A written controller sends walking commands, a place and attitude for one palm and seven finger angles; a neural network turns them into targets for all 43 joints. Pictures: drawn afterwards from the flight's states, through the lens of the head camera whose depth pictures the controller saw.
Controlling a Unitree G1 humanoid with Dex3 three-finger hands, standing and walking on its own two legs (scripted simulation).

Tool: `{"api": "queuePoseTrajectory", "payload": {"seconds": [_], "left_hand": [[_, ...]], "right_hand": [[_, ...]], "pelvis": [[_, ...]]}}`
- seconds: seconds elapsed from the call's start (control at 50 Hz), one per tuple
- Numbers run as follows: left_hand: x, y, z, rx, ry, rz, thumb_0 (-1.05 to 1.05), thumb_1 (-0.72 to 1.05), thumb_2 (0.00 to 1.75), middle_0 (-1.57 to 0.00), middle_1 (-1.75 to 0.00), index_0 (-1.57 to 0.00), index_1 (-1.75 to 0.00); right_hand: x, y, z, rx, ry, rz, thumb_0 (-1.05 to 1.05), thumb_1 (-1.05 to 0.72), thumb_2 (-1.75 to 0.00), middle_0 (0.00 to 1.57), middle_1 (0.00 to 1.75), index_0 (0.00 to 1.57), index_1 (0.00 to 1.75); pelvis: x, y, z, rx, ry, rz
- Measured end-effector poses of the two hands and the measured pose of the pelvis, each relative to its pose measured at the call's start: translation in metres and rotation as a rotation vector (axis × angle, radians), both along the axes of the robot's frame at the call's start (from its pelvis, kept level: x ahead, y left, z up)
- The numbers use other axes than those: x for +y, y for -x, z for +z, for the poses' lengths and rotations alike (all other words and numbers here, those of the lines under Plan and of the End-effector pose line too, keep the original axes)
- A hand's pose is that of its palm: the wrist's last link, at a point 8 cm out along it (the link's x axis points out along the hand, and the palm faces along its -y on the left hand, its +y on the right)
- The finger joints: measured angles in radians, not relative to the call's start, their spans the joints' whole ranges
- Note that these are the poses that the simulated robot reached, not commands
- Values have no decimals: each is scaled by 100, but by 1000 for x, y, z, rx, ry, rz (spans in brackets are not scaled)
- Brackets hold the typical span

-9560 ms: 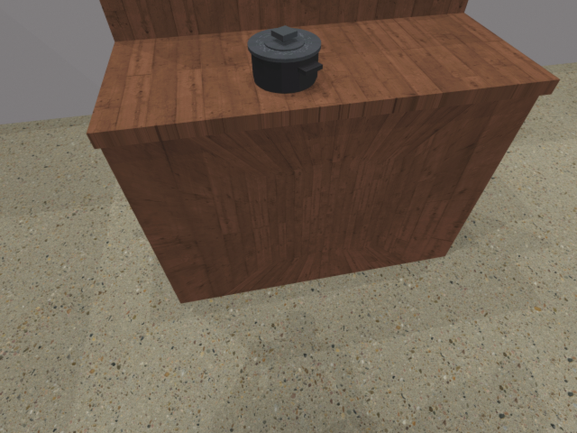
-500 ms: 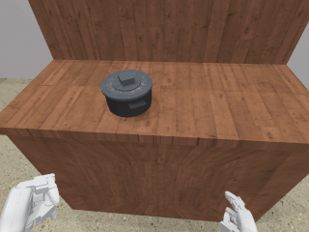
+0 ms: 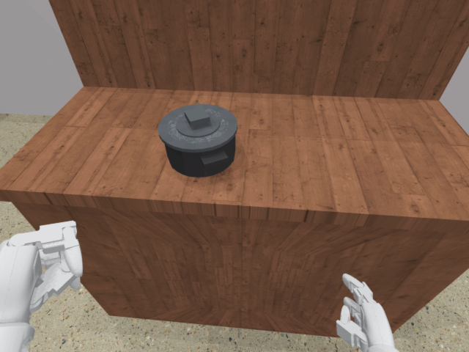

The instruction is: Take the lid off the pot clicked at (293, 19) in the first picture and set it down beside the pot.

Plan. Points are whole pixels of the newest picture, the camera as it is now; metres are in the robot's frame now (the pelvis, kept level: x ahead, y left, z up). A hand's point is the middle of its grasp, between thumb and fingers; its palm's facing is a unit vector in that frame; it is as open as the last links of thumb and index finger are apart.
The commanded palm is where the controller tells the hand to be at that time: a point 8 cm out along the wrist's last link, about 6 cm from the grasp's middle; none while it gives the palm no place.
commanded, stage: raise the hand higher, near the body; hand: left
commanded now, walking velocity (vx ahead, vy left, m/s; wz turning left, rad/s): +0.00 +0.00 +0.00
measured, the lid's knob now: (197, 116) +0.52 +0.16 +0.15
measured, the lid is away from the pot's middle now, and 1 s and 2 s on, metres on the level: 0.00 0.00 0.00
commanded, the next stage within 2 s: reach forward and open the fingers in 0.20 s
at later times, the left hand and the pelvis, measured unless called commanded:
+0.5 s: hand (63, 237) +0.18 +0.25 +0.18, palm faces +0.30 -0.26 -0.92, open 3.0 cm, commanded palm +0.14 +0.26 +0.22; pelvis -0.01 +0.00 -0.01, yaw +0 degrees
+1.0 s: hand (63, 221) +0.21 +0.26 +0.18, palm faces -0.08 -0.02 -1.00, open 6.4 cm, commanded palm +0.18 +0.26 +0.25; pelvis -0.05 +0.00 +0.00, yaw +2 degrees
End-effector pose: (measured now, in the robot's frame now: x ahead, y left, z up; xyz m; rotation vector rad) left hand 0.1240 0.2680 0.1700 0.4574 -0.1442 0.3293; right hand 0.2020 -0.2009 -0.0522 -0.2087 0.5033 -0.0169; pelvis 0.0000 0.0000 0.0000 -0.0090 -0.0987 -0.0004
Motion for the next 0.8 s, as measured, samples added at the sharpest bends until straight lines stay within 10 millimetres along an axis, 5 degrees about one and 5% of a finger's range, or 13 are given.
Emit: {"api": "queuePoseTrajectory", "payload": {"seconds": [0.32, 0.54, 0.8], "left_hand": [[1, -13, 39, -161, -74, -22, 2, 89, 90, -131, -150, -130, -149], [-10, -26, 57, 189, -905, 76, 1, 75, 99, -128, -133, -127, -133], [-4, -47, 55, 443, -1027, -34, 0, 36, 124, -117, -91, -117, -91]], "right_hand": [[0, 15, -14, 72, -6, 2, 2, -90, -90, 20, 30, 21, 30], [-7, -4, -30, 167, -32, 55, 2, -90, -90, 20, 30, 21, 30], [8, -14, -21, 103, -61, 102, 1, -91, -90, 20, 30, 20, 30]], "pelvis": [[0, 1, 1, -6, 0, -7], [0, 15, -8, 65, -5, 8], [-6, 30, -6, 33, 1, 46]]}}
